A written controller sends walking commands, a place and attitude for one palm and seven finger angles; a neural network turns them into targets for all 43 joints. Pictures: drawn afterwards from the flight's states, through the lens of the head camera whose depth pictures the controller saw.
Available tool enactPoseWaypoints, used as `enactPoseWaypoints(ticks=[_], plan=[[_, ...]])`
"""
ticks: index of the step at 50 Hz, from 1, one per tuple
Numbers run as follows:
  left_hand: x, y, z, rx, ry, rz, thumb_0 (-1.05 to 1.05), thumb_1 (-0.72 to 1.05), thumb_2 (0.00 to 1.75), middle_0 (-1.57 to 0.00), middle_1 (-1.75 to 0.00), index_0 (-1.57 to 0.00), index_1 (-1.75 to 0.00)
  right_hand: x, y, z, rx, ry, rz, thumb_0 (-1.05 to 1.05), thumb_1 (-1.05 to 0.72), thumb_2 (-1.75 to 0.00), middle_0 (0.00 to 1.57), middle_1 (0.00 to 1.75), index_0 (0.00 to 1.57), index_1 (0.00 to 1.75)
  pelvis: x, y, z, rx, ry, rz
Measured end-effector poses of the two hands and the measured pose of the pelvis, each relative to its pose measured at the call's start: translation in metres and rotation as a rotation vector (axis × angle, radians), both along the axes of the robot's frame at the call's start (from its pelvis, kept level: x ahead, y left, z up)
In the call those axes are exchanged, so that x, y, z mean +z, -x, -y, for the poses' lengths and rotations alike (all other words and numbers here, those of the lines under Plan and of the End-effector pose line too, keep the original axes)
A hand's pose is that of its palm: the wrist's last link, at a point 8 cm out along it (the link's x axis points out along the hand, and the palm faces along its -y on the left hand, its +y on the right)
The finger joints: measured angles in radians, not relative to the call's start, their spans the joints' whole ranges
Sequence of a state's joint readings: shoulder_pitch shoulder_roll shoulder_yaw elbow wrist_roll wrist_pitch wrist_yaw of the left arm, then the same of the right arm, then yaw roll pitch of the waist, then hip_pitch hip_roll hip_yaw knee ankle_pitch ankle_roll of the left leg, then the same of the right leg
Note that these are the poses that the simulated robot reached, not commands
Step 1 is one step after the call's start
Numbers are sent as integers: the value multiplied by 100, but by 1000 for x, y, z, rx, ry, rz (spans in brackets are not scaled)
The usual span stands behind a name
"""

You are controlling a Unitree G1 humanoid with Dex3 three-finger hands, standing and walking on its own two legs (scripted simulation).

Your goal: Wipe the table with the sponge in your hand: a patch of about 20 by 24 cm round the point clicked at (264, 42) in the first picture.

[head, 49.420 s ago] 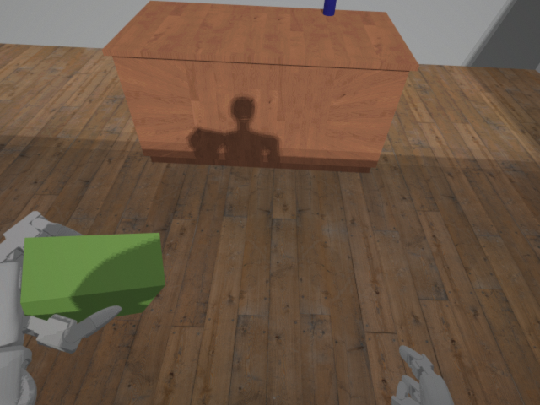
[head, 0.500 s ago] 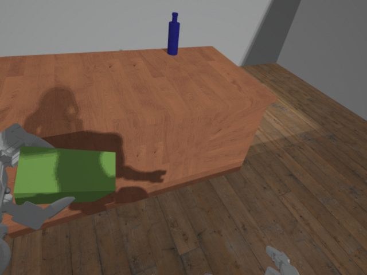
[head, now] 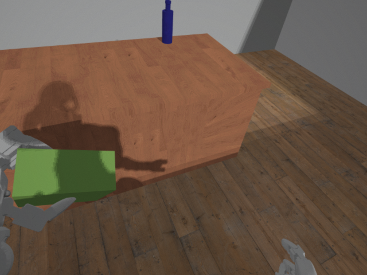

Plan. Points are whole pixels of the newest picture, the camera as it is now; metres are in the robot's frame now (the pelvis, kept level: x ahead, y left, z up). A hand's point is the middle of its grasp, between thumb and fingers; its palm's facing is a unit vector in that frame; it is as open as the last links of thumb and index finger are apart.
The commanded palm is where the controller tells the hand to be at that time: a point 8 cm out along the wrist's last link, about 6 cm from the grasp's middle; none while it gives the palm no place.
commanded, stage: stand and wait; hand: left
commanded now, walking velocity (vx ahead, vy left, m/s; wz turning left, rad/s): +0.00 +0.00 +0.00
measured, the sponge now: (79, 179) +0.23 +0.19 +0.16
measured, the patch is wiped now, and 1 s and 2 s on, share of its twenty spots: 1.00 1.00 1.00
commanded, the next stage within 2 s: none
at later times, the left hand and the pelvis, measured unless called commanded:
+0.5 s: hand (26, 174) +0.22 +0.26 +0.18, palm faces +0.46 -0.82 -0.33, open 10.2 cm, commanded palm +0.17 +0.29 +0.21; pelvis +0.03 +0.01 +0.03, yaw +3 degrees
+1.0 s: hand (21, 170) +0.23 +0.28 +0.18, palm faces +0.44 -0.84 -0.31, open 10.2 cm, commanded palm +0.18 +0.31 +0.21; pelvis +0.03 +0.02 +0.03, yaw +2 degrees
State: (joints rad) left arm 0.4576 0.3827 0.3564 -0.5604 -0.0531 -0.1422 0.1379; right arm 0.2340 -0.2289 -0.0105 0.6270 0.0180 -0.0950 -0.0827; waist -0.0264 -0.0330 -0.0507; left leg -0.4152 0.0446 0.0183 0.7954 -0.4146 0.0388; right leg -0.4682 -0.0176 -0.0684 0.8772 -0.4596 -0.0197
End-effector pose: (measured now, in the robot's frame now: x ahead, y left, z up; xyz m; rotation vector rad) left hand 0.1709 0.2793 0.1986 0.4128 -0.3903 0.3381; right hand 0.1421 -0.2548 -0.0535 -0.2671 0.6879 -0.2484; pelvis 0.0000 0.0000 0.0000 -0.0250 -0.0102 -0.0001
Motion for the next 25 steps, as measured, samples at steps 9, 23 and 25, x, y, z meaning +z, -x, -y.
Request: enactPoseWaypoints(ticks=[9, 23, 25], plan=[[-3, 3, 6, 55, 11, -106, -1, -53, 107, -73, -134, -74, -135, -7, -10, -17, 82, -93, -11, 1, -90, -90, 20, 30, 20, 30, 11, -6, 10, 45, 4, 25], [-3, -3, -21, 150, 54, -148, -1, -53, 107, -73, -134, -74, -135, 14, -49, -41, 119, -81, 20, 1, -90, -90, 20, 30, 20, 30, 27, -23, -5, 55, -8, 4], [-5, -7, -21, 144, 71, -152, -1, -53, 107, -73, -134, -74, -135, 18, -57, -45, 133, -77, 30, 1, -90, -90, 20, 30, 20, 30, 28, -26, -7, 54, -5, 3]])
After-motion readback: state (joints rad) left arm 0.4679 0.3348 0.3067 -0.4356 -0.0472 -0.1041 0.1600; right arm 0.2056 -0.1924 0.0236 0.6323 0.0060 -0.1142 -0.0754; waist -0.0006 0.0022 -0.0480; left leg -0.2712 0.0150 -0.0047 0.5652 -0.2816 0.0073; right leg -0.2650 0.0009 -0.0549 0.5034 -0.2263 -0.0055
